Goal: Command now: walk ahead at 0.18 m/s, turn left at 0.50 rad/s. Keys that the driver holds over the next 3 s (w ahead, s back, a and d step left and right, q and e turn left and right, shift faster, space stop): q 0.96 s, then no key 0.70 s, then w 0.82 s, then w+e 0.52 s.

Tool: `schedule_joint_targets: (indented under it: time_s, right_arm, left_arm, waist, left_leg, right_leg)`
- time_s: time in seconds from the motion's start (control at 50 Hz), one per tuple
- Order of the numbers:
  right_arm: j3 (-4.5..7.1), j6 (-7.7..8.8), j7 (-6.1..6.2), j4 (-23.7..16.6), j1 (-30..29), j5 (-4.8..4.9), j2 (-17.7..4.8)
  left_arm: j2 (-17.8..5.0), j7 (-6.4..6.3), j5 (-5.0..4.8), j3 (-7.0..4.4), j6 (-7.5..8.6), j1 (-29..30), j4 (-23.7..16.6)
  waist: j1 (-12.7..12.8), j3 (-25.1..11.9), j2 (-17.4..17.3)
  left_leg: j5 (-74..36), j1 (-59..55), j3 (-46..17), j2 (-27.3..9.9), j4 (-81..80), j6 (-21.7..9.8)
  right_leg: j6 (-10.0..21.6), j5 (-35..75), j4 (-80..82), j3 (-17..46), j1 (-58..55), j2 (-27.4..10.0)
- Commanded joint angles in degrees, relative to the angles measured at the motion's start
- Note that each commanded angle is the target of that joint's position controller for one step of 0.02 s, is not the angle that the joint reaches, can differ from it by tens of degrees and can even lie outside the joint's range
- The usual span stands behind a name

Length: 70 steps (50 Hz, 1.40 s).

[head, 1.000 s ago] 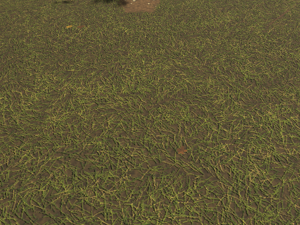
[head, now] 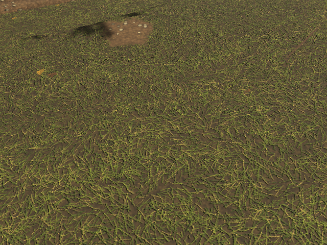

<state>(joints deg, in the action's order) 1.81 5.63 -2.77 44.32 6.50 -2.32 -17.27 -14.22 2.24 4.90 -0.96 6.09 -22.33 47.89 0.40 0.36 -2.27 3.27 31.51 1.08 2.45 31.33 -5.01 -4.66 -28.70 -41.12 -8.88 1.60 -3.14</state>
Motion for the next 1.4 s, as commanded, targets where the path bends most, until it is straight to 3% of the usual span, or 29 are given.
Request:
schedule_joint_targets:
  time_s: [0.02,0.04,0.06,0.08,0.1,0.14,0.22,0.28,0.34,0.36,0.38,0.4,0.42,0.48,0.56,0.64,0.78,0.86,0.88,0.9,0.92,0.98,1.02,1.1,1.24,1.3,1.32,1.34,1.4]
  right_arm:
    - [5.09,0.65,2.21,3.0,25.6,-0.40,-13.9]
    - [5.36,1.22,2.50,1.3,16.7,1.44,-12.8]
    - [3.96,1.28,2.57,-0.5,9.4,1.80,-9.0]
    - [2.96,1.68,2.38,-1.6,6.0,2.27,-6.4]
    - [2.68,1.65,2.04,-3.0,3.8,2.17,-6.4]
    - [3.57,2.47,1.09,-6.2,-1.2,1.19,-9.1]
    - [4.56,3.40,0.15,-9.4,1.4,1.01,-10.3]
    - [4.18,2.56,-0.10,-11.2,3.1,1.22,-8.6]
    - [3.37,1.37,-0.78,-11.7,2.6,0.95,-6.8]
    - [2.67,1.05,-1.11,-11.3,4.2,0.66,-5.2]
    - [1.63,0.83,-1.09,-13.8,4.7,0.51,-2.1]
    - [2.00,0.97,-0.60,-14.5,2.6,-1.98,-4.0]
    - [2.62,0.27,0.04,-12.3,3.5,-2.61,-6.4]
    - [3.29,-0.75,2.10,-9.8,6.9,-2.70,-7.1]
    - [2.16,-1.02,-1.06,-10.4,4.3,-0.20,-4.2]
    - [1.43,-1.98,-1.97,-11.1,1.0,-0.19,-2.7]
    - [2.55,-1.83,-2.35,-8.9,3.1,-0.04,-5.7]
    - [4.88,-0.29,-2.53,-9.2,4.5,0.96,-7.8]
    - [6.52,0.43,-1.07,-9.6,7.5,1.12,-13.7]
    - [7.37,1.23,-0.45,-10.3,11.9,1.15,-17.0]
    - [7.46,2.71,0.70,-7.9,14.5,-0.52,-14.7]
    - [5.88,2.23,0.39,-8.3,9.6,1.67,-9.4]
    - [5.24,1.24,0.40,-10.6,5.3,1.52,-9.0]
    - [5.23,1.23,0.14,-12.9,3.6,0.41,-9.7]
    - [4.40,0.26,-2.09,-12.5,4.3,2.21,-8.4]
    - [2.07,-0.62,-3.36,-11.7,4.4,2.57,-3.6]
    - [1.81,-0.72,-2.99,-10.6,12.3,2.68,-2.5]
    - [2.26,-1.29,-2.41,-9.6,12.7,2.16,-4.4]
    - [3.01,-2.17,-1.33,-10.4,7.5,2.41,-8.0]
  left_arm:
    - [-7.6,1.07,-2.14,-1.54,0.01,7.0,-9.8]
    - [-10.1,-0.59,-1.30,-2.51,-0.38,10.3,-10.3]
    - [-10.8,-2.18,0.44,-2.71,-0.63,4.9,-9.0]
    - [-8.2,-3.00,1.06,-1.72,-0.87,3.4,-8.4]
    - [-6.8,-3.62,1.07,-1.12,-1.17,1.3,-8.1]
    - [-6.6,-3.21,-1.23,-0.81,-2.42,-3.1,-6.4]
    - [-8.4,-2.51,-2.10,-0.46,-4.28,0.9,-6.4]
    - [-9.6,-3.35,-2.33,-0.49,-2.84,4.0,-6.9]
    - [-10.2,-3.36,-4.10,-0.76,-1.53,3.9,-7.7]
    - [-11.1,-3.51,-4.37,-1.00,-1.07,3.3,-8.6]
    - [-16.5,-4.44,-3.77,-2.48,-0.42,2.6,-10.1]
    - [-18.6,-4.25,-2.28,-3.65,0.46,4.7,-10.6]
    - [-16.7,-4.48,-1.99,-3.49,0.74,6.6,-11.1]
    - [-9.3,-4.73,-4.28,-1.37,1.34,15.9,-14.6]
    - [-13.0,-5.84,-3.03,-2.90,0.10,12.0,-15.7]
    - [-15.7,-5.25,-2.93,-5.15,-0.94,1.5,-12.0]
    - [-15.6,-4.95,-1.19,-6.72,-0.53,10.9,-14.1]
    - [-12.5,-4.93,-2.05,-5.22,-1.69,9.9,-11.3]
    - [-7.3,-4.98,-2.08,-3.77,-1.78,6.4,-13.5]
    - [-6.8,-5.26,-1.61,-2.90,-0.62,9.1,-16.4]
    - [-7.9,-4.71,-1.81,-2.77,0.05,13.0,-15.5]
    - [-13.1,-5.27,-1.53,-4.46,-0.52,12.3,-13.0]
    - [-11.6,-4.58,-1.25,-3.78,-1.46,10.0,-11.9]
    - [-9.6,-1.94,-2.02,-2.88,-3.30,6.5,-8.6]
    - [-8.1,-1.05,-3.46,-0.88,-2.76,10.5,-8.2]
    - [-9.3,-0.69,-5.02,-0.43,-1.16,11.7,-10.0]
    - [-11.8,0.01,-5.77,-0.27,-0.36,15.3,-11.4]
    - [-10.6,1.20,-5.34,0.06,-0.51,18.4,-10.8]
    - [-10.4,2.38,-5.26,-0.61,-1.06,16.3,-10.0]
  waist:
    - [-11.7,-22.4,-0.6]
    - [-8.0,-9.7,-0.2]
    - [-2.6,-8.0,-0.7]
    - [0.3,-4.8,-1.6]
    - [2.9,-4.5,-1.1]
    - [5.4,-5.6,0.9]
    - [1.0,-6.2,-1.1]
    - [-1.1,-6.3,-2.2]
    - [0.3,-6.1,-1.3]
    - [0.8,-7.3,-0.4]
    - [0.8,-9.7,9.5]
    - [1.3,-5.2,12.8]
    - [1.0,-6.0,6.8]
    - [-2.1,-4.3,8.6]
    - [1.6,-4.2,6.2]
    - [5.8,-2.8,7.5]
    - [2.2,-3.2,9.6]
    - [-0.1,-5.4,5.0]
    - [1.5,-12.0,-6.5]
    - [-1.3,-13.2,-7.7]
    - [-3.7,-6.1,-4.0]
    - [-0.5,-4.1,-4.4]
    - [2.3,-3.9,-3.2]
    - [2.1,-3.8,-2.7]
    - [-1.4,-3.0,-0.8]
    - [0.7,-6.8,1.9]
    - [-4.0,-10.0,7.4]
    - [-5.4,-7.8,5.8]
    - [-1.6,-3.7,4.3]
  left_leg:
    - [-27.5,-54.0,-33.6,-22.0,-8.2,-19.6]
    - [-17.3,-36.7,-26.2,-18.0,-11.6,-15.7]
    - [-10.4,-25.1,-23.7,-15.6,-15.5,-15.2]
    - [-8.7,-15.5,-21.8,-13.8,-18.4,-14.8]
    - [-7.0,-8.3,-21.4,-12.9,-20.9,-14.6]
    - [-4.0,-1.4,-16.4,-9.3,-22.2,-12.1]
    - [2.6,-6.1,-19.4,-9.4,-19.6,-10.7]
    - [9.3,-12.0,-26.1,-12.0,-16.4,-11.5]
    - [7.2,-11.4,-28.6,-10.2,-11.8,-10.5]
    - [8.0,-11.0,-28.3,-8.6,-9.1,-8.3]
    - [18.6,-1.9,-20.5,-0.6,-1.4,-2.5]
    - [28.9,10.1,-10.8,5.6,11.0,4.4]
    - [27.1,8.4,-10.4,0.5,21.6,6.0]
    - [20.1,4.9,-5.1,-0.5,37.0,9.3]
    - [14.5,4.3,-0.7,-2.9,35.3,11.9]
    - [15.4,5.7,1.2,-6.7,16.3,11.6]
    - [12.6,-8.3,1.5,-5.8,2.1,4.4]
    - [-7.8,-24.4,1.8,-3.0,-11.9,-3.0]
    - [-33.3,-36.5,-12.2,-14.3,-10.4,-13.4]
    - [-32.5,-44.4,-29.3,-23.2,-12.5,-22.3]
    - [-24.7,-42.3,-27.7,-22.7,-13.9,-19.2]
    - [-28.1,-32.8,-18.0,-18.3,-14.2,-13.4]
    - [-25.1,-24.4,-15.2,-16.3,-17.0,-11.7]
    - [-19.3,-19.9,-12.5,-13.8,-17.0,-10.4]
    - [-3.1,-21.1,-18.3,-14.3,-9.5,-9.0]
    - [1.8,-16.2,-17.4,-7.3,-4.9,-1.5]
    - [10.2,-17.7,-11.1,-1.9,-4.4,3.8]
    - [10.3,-22.6,-7.6,-1.2,-5.6,6.1]
    - [8.7,-17.9,-8.3,-1.1,-5.9,4.0]
  right_leg:
    - [-1.0,-9.6,-36.5,14.0,38.4,4.2]
    - [0.1,-9.1,-34.9,14.6,38.2,0.5]
    - [1.2,-6.5,-29.7,15.2,32.8,-1.6]
    - [2.0,-4.5,-25.0,14.7,27.5,-3.1]
    - [1.9,-4.1,-21.9,14.0,21.3,-3.2]
    - [1.4,0.6,-15.7,9.8,13.8,-1.2]
    - [0.6,6.8,-7.4,9.9,15.8,0.4]
    - [2.3,9.1,0.6,11.4,18.3,0.6]
    - [5.9,17.2,14.9,9.9,11.5,2.3]
    - [10.1,22.7,18.9,12.1,8.5,-0.8]
    - [23.9,29.9,24.3,28.4,1.6,-13.4]
    - [33.9,35.6,29.7,41.3,-1.3,-24.4]
    - [29.9,33.4,30.4,36.1,0.1,-23.1]
    - [20.3,35.6,29.9,19.0,4.7,-12.9]
    - [19.6,42.9,28.7,8.4,0.5,-9.5]
    - [21.3,47.9,26.5,8.8,-9.7,-14.9]
    - [18.2,38.2,27.1,6.9,-3.9,-18.8]
    - [10.7,20.1,19.0,1.4,3.7,-14.2]
    - [4.3,7.3,5.8,-6.5,10.9,-5.7]
    - [1.2,-11.4,-3.6,0.3,25.2,1.3]
    - [1.5,-11.5,-8.1,8.8,33.8,0.6]
    - [1.4,-6.0,-20.1,11.2,33.5,-1.0]
    - [1.2,1.0,-19.2,11.0,27.7,-0.7]
    - [-0.1,10.7,-13.2,9.3,23.5,-0.1]
    - [0.1,15.6,8.7,7.8,19.5,-1.4]
    - [5.9,36.9,15.2,10.3,7.7,-5.1]
    - [13.2,41.1,16.7,16.1,6.6,-10.6]
    - [12.7,29.6,16.2,15.3,14.0,-8.5]
    - [7.4,21.0,14.8,10.6,13.9,-3.6]
